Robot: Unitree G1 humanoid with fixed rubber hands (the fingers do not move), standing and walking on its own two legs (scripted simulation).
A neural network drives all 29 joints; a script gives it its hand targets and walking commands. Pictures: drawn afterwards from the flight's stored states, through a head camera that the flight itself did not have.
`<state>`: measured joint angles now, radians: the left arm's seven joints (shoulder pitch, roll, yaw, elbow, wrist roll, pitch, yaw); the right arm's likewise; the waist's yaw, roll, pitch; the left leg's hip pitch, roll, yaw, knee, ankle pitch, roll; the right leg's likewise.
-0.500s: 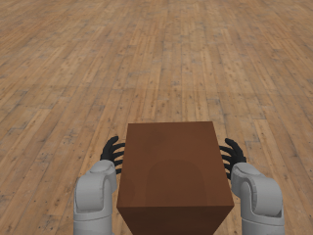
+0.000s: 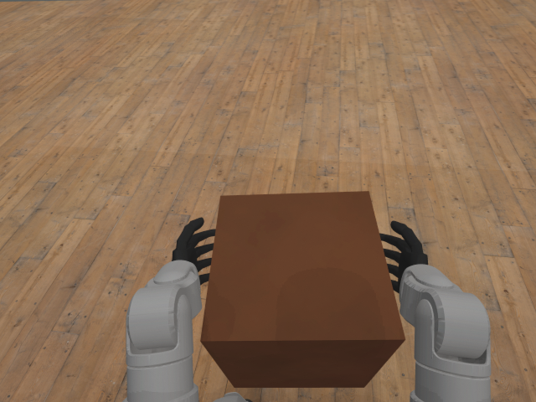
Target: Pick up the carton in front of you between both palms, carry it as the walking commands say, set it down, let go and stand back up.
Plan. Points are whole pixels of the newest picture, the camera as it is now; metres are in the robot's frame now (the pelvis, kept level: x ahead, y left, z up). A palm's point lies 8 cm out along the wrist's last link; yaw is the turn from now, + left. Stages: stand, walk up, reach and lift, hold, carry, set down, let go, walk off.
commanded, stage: carry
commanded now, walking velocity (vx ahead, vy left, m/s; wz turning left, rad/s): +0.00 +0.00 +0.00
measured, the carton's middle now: (296, 297) +0.27 +0.00 +0.01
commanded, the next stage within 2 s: none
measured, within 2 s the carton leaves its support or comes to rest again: neither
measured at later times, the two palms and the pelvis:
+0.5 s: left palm (208, 172) +0.47 +0.15 +0.09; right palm (380, 178) +0.46 -0.14 +0.09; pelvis +0.19 +0.02 -0.01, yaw -2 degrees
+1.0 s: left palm (214, 180) +0.47 +0.15 +0.08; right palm (384, 184) +0.45 -0.15 +0.07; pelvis +0.20 +0.00 -0.02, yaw -2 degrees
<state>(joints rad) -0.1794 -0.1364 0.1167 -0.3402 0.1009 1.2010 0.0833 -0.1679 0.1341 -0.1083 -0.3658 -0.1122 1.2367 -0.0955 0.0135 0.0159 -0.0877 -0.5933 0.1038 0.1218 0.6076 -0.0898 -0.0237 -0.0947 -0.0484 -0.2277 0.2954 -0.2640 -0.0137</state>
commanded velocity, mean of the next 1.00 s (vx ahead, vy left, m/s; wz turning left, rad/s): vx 0.00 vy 0.00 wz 0.00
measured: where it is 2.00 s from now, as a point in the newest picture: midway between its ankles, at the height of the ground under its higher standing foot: outside the picture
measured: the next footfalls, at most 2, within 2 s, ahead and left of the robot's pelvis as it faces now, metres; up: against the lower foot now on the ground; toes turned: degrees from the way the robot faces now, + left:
left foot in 0.08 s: +0.24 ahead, +0.12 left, +0.00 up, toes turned -15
right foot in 0.28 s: +0.15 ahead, -0.10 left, +0.00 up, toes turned -8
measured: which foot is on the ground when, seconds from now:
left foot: up 0.00-0.06, down 0.08-1.00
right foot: down 0.00-0.10, up 0.12-0.26, down 0.28-1.00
